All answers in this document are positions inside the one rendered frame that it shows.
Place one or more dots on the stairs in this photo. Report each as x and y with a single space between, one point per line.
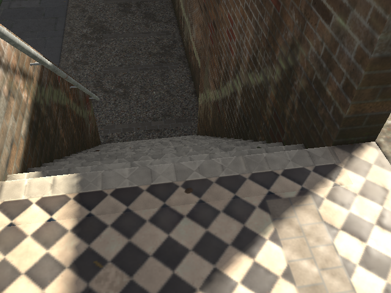
140 153

